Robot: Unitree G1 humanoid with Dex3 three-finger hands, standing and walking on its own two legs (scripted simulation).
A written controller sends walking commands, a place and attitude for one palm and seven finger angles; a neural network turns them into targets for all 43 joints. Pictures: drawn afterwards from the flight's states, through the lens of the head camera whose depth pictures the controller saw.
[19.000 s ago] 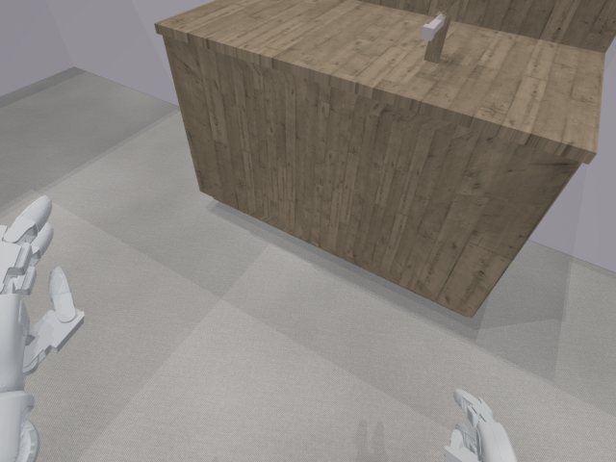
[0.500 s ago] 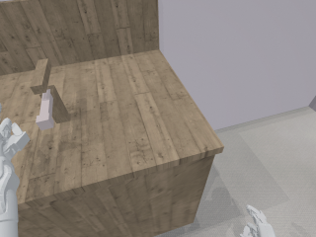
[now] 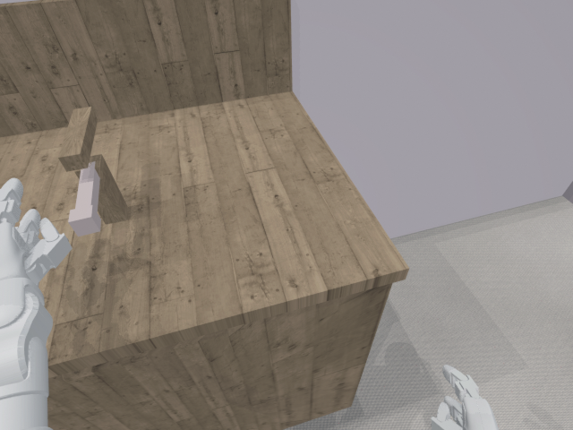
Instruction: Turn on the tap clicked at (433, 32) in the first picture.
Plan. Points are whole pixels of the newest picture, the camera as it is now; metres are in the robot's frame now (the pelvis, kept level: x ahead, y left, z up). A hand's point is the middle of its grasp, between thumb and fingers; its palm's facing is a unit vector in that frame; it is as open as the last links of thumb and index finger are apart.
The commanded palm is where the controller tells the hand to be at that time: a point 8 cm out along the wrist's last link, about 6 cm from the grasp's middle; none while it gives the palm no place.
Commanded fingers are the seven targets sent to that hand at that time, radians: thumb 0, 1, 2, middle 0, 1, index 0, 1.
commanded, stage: push the lever round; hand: left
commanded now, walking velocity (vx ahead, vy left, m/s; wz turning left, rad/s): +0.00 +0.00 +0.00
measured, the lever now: (85, 220) +0.32 +0.31 +0.15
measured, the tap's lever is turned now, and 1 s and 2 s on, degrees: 3 19 47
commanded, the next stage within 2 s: none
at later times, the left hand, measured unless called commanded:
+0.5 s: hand (79, 237) +0.29 +0.30 +0.15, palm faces +0.61 -0.79 -0.07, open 7.7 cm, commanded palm +0.26 +0.33 +0.15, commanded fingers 0.00 0.90 0.90 -0.15 -0.15 -0.15 -0.15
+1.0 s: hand (110, 228) +0.31 +0.27 +0.15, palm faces +0.67 -0.74 -0.05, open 7.7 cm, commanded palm +0.27 +0.30 +0.15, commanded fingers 0.00 0.90 0.90 -0.15 -0.15 -0.15 -0.15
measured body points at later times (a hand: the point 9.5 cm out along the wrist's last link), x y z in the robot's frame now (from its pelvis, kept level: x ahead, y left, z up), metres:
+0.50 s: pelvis +0.00 +0.00 +0.00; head -0.01 -0.02 +0.45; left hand +0.26 +0.34 +0.16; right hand +0.19 -0.24 -0.09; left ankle +0.02 +0.12 -0.73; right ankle -0.01 -0.08 -0.73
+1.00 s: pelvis -0.01 +0.00 +0.00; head -0.02 -0.02 +0.45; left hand +0.27 +0.31 +0.15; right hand +0.19 -0.23 -0.09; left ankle +0.02 +0.12 -0.73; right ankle -0.01 -0.08 -0.73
